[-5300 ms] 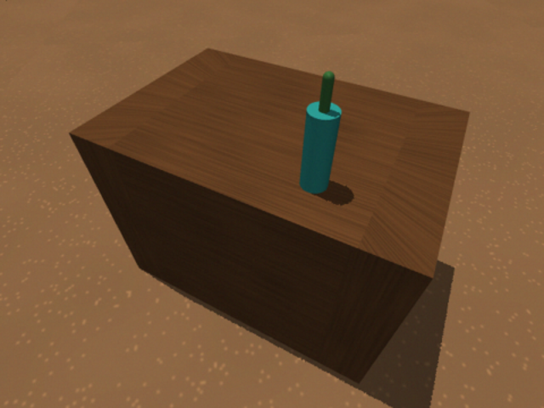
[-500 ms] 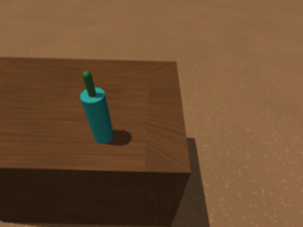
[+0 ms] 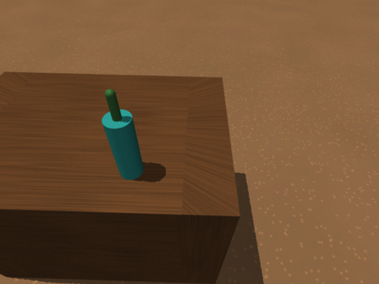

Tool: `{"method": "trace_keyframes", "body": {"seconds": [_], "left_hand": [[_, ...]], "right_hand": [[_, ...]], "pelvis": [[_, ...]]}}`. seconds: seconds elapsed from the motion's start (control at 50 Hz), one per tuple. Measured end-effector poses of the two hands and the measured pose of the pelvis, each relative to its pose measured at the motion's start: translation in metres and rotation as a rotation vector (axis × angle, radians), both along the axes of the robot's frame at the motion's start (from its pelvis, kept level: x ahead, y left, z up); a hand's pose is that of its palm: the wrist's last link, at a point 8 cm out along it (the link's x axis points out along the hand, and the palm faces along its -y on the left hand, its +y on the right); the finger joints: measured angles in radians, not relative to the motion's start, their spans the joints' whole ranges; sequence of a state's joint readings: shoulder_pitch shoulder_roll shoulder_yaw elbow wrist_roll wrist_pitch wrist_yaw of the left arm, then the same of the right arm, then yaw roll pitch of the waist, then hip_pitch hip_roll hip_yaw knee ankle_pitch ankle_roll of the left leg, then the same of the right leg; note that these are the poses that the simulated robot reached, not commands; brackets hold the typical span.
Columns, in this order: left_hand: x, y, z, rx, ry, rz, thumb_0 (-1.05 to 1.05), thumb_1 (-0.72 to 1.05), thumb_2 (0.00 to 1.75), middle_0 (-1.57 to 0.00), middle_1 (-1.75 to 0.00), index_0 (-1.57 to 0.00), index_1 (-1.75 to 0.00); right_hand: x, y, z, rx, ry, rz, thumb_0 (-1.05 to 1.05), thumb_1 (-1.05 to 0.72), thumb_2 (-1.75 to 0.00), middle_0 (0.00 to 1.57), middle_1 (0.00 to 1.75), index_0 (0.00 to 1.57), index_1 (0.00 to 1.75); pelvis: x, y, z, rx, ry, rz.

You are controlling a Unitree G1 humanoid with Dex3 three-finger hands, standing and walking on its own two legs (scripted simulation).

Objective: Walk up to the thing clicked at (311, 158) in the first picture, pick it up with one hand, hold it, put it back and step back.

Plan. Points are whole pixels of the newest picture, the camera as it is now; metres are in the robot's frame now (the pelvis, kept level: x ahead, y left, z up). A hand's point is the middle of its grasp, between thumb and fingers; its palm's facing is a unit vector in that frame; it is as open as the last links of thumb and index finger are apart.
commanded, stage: stand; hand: left
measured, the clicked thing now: (122, 137) +0.47 +0.19 +0.06
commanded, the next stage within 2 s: rise first in 0.54 s
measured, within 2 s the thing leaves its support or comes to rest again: neither
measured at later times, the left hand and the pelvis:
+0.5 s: hand out of the picture +0.07 +0.25 -0.16, palm faces -0.03 -0.94 -0.34, open 7.4 cm; pelvis +0.00 +0.00 +0.00, yaw +0 degrees
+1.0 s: hand out of the picture +0.17 +0.25 -0.11, palm faces +0.25 -0.91 -0.32, open 13.5 cm; pelvis +0.01 -0.01 -0.01, yaw +2 degrees
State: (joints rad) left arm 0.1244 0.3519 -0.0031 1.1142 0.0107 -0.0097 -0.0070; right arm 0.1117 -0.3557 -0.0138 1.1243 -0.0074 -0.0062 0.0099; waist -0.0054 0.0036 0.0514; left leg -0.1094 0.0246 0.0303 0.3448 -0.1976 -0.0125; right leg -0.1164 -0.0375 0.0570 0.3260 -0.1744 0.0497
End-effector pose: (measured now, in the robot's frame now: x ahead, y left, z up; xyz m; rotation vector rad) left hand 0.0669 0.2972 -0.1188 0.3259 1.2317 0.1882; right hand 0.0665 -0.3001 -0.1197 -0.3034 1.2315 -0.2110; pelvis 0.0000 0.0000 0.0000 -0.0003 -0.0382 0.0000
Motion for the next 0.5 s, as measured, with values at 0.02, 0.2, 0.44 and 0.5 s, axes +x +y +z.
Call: {"method": "trace_keyframes", "body": {"seconds": [0.02,0.2,0.44,0.5], "left_hand": [[-0.0004,0.0000,0.0001,0.000,0.000,0.001,0.00,0.90,0.90,-0.21,-0.30,-0.20,-0.30],[-0.0044,0.0002,-0.0001,0.001,0.007,0.005,0.00,0.90,0.90,-0.21,-0.30,-0.20,-0.30],[-0.0060,-0.0008,-0.0004,0.001,0.009,0.007,0.00,0.90,0.90,-0.21,-0.30,-0.20,-0.30],[-0.0056,-0.0011,-0.0005,0.000,0.010,0.007,0.00,0.90,0.90,-0.21,-0.30,-0.20,-0.30]], "right_hand": [[0.0001,0.0000,0.0000,0.000,0.000,0.000,0.01,-0.90,-0.90,0.21,0.30,0.20,0.30],[0.0005,-0.0002,0.0001,-0.001,-0.001,0.006,0.01,-0.90,-0.90,0.21,0.30,0.20,0.30],[-0.0002,-0.0013,-0.0002,-0.001,0.005,0.007,0.01,-0.90,-0.90,0.21,0.30,0.20,0.30],[-0.0006,-0.0016,-0.0003,-0.001,0.009,0.006,0.01,-0.90,-0.90,0.21,0.30,0.20,0.30]], "pelvis": [[0.0000,0.0000,0.0000,0.000,0.000,0.000],[-0.0004,-0.0002,0.0001,0.001,0.001,0.002],[0.0000,-0.0012,0.0001,0.001,0.002,0.006],[0.0005,-0.0014,0.0001,0.001,0.003,0.006]]}}
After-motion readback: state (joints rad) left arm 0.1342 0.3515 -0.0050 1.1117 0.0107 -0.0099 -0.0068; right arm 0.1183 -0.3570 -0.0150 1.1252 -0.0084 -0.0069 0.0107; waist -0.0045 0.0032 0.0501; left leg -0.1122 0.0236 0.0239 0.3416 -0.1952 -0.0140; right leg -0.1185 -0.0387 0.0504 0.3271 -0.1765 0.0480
